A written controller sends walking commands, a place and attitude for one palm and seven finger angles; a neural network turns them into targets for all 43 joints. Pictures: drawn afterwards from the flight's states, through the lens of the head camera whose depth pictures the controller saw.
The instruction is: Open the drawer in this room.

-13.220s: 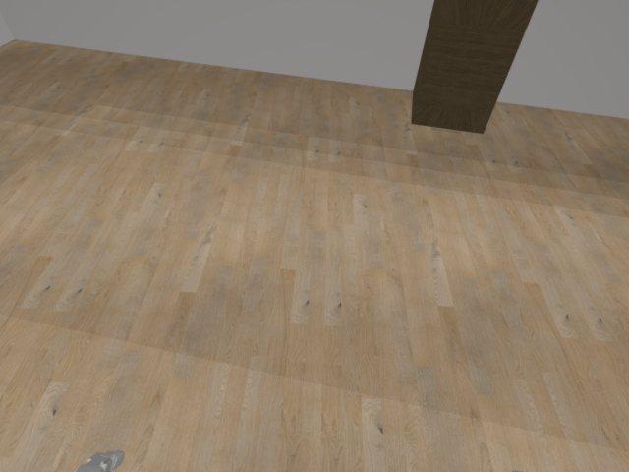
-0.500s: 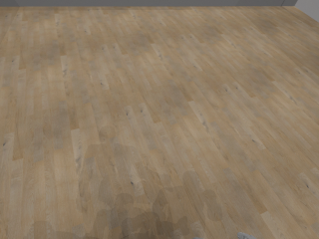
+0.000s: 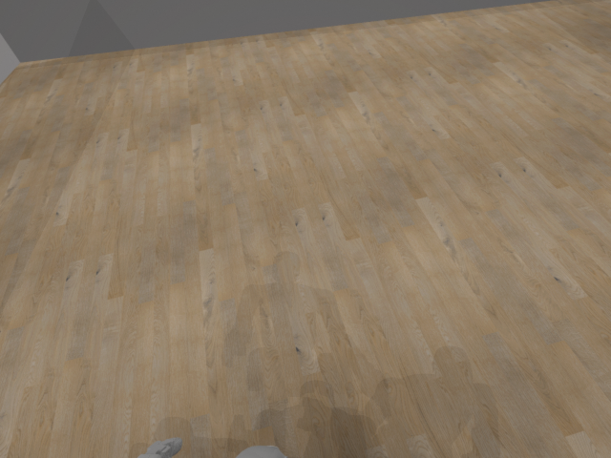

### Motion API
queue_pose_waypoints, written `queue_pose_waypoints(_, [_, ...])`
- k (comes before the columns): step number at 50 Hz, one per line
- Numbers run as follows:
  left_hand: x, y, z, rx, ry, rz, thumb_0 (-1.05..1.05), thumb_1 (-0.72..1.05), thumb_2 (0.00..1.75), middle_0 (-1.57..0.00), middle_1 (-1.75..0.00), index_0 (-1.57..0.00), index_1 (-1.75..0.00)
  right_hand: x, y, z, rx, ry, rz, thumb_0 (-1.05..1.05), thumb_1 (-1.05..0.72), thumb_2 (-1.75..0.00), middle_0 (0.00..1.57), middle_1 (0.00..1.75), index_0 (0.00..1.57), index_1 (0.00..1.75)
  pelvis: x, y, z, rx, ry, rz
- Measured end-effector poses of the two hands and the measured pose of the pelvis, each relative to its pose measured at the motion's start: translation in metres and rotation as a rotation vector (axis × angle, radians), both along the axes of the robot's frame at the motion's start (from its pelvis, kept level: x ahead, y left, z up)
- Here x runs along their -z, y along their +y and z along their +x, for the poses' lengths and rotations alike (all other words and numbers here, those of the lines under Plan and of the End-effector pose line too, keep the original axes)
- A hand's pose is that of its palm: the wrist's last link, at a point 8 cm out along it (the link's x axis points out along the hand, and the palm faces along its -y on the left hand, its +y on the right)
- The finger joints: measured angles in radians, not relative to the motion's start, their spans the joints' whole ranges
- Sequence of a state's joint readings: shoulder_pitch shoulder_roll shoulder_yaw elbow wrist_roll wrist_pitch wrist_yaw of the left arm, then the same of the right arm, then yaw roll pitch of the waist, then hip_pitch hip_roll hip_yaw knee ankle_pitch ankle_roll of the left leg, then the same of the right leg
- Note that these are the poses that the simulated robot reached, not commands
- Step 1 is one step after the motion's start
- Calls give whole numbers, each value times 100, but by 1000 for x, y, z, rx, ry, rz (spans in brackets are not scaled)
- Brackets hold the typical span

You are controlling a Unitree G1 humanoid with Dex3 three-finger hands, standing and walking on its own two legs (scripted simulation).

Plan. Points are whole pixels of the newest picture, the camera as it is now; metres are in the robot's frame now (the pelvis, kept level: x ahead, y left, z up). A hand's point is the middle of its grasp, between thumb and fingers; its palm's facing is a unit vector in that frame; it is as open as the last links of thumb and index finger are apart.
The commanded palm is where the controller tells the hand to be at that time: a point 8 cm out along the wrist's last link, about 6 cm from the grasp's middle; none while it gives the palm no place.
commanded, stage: turn or walk to find it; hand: left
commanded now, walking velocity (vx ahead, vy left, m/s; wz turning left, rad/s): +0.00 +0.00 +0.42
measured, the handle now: out of the picture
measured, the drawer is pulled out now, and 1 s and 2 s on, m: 0.00 0.00 0.00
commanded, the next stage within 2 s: none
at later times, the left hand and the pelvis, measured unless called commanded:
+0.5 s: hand out of the picture -0.07 +0.25 -0.19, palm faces +0.30 -0.92 -0.24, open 7.4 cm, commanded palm none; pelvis -0.03 +0.04 -0.01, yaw +13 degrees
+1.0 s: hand out of the picture -0.01 +0.22 -0.15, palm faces +0.39 -0.88 -0.28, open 7.4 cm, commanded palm none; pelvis -0.04 +0.00 -0.01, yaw +24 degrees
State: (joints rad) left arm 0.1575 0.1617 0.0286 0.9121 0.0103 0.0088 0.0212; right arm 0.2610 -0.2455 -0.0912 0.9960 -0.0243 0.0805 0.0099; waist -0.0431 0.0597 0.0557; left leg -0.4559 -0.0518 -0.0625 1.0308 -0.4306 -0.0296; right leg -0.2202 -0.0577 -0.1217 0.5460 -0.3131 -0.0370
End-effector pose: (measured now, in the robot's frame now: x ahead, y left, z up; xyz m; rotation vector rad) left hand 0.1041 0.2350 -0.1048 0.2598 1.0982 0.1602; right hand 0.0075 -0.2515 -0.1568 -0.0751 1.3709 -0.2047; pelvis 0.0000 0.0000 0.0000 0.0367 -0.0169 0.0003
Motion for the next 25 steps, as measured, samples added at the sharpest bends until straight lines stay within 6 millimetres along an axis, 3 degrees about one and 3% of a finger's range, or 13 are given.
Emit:
queue_pose_waypoints(7, [3,-6,-54,-109,64,-16,0,90,90,-20,-30,-20,-30,-7,-14,11,-83,19,-12,0,-91,-89,19,30,20,30,-5,-8,-5,-75,-6,8])
queue_pose_waypoints(12, [12,4,-98,-196,126,-29,0,91,90,-20,-30,-20,-30,-12,-7,37,-166,4,-33,0,-91,-89,19,30,20,30,-4,-3,-10,-124,-4,2])
queue_pose_waypoints(16, [24,18,-137,-263,184,-48,0,91,90,-20,-30,-20,-30,-18,13,71,-246,-53,-52,0,-92,-89,19,30,20,30,-1,8,-16,-160,-1,-10])
queue_pose_waypoints(21, [49,46,-181,-351,242,-83,0,91,90,-20,-30,-20,-30,-26,51,114,-350,-177,-87,0,-91,-89,19,30,20,30,12,32,-25,-209,0,-39])
queue_pose_waypoints(25, [51,62,-197,-387,278,-93,0,91,90,-20,-30,-20,-30,-41,79,126,-400,-241,-92,0,-91,-89,19,30,20,30,7,44,-31,-223,-10,-50])
